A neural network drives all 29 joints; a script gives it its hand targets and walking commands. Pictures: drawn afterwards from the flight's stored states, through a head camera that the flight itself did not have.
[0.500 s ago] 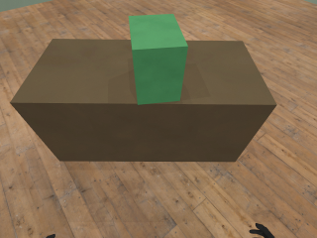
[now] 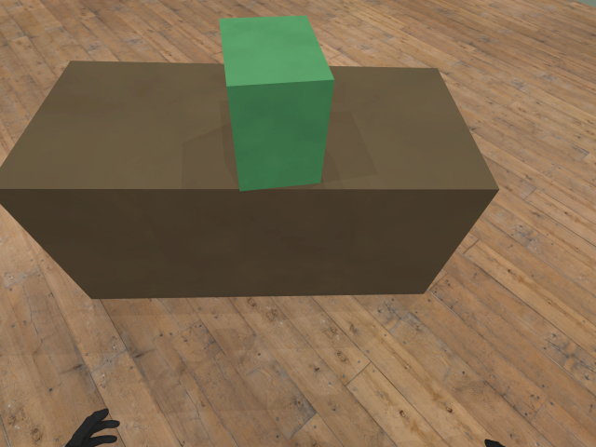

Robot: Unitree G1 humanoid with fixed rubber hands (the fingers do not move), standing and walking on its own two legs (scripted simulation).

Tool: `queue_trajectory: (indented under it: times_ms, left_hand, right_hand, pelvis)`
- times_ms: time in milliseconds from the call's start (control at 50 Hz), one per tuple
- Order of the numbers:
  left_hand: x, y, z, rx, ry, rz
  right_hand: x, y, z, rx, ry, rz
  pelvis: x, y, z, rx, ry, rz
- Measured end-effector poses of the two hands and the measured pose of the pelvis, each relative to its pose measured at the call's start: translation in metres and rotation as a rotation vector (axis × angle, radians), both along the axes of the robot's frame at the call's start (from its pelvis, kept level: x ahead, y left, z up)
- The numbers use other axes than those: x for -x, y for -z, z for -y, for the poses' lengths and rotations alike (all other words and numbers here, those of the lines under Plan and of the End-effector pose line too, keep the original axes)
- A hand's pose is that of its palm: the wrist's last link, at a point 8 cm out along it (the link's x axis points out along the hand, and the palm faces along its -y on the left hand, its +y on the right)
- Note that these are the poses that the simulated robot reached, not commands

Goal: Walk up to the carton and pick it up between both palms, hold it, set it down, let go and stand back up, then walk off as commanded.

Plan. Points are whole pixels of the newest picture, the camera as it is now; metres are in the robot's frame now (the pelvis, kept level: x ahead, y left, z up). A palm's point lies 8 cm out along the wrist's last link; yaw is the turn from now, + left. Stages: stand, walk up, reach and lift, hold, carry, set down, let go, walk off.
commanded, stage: walk off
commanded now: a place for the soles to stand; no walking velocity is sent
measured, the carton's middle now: (272, 105) +0.82 +0.02 -0.04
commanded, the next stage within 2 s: stand in 0.10 s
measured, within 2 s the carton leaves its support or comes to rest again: neither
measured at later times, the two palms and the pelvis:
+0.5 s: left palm out of the picture +0.09 +0.32 -0.10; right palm out of the picture +0.11 -0.29 -0.11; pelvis +0.01 +0.01 +0.01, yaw +1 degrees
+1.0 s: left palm out of the picture +0.12 +0.31 -0.10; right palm out of the picture +0.11 -0.30 -0.11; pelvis +0.02 +0.01 +0.01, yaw +1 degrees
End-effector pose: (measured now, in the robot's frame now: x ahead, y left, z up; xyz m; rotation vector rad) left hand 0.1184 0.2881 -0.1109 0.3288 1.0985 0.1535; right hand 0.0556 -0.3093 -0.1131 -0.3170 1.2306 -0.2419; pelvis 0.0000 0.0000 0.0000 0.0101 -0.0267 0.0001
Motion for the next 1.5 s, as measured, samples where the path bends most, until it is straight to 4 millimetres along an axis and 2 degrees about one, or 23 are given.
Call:
queue_trajectory:
  times_ms: [80, 200, 480, 660, 1020, 1140, 1320, 1500]
  left_hand:
    - [0.003, 0.004, -0.003, 0.011, -0.006, -0.006]
    - [0.009, 0.005, -0.007, 0.020, -0.021, -0.009]
    - [0.025, -0.007, -0.030, -0.034, -0.058, -0.049]
    - [0.022, -0.006, -0.029, -0.040, -0.061, -0.068]
    - [0.000, -0.008, -0.027, -0.038, -0.046, -0.032]
    - [0.004, -0.008, -0.028, -0.034, -0.056, -0.032]
    - [0.023, -0.002, -0.027, -0.032, -0.062, -0.087]
    - [0.022, -0.001, -0.021, -0.019, -0.062, -0.067]
  right_hand:
    - [-0.003, -0.001, -0.009, -0.006, -0.005, 0.012]
    - [-0.018, -0.004, -0.020, -0.016, -0.035, 0.043]
    - [-0.052, -0.005, -0.023, -0.018, -0.079, 0.065]
    - [-0.051, -0.004, -0.017, -0.012, -0.069, 0.027]
    - [-0.057, -0.006, -0.014, 0.001, -0.053, 0.029]
    - [-0.056, -0.007, -0.014, 0.005, -0.060, 0.027]
    - [-0.049, -0.006, -0.014, 0.001, -0.061, 0.006]
    - [-0.053, -0.007, -0.017, -0.003, -0.074, 0.019]
  pelvis:
    - [0.000, 0.000, -0.003, 0.000, 0.005, 0.006]
    - [0.000, -0.001, -0.006, 0.001, -0.006, 0.007]
    - [-0.008, -0.006, -0.010, 0.005, -0.020, 0.000]
    - [-0.013, -0.006, -0.009, 0.005, -0.023, -0.006]
    - [-0.021, -0.007, -0.009, 0.006, -0.021, -0.003]
    - [-0.020, -0.007, -0.009, 0.006, -0.025, -0.001]
    - [-0.018, -0.007, -0.009, 0.006, -0.028, -0.005]
    - [-0.016, -0.007, -0.008, 0.007, -0.031, 0.000]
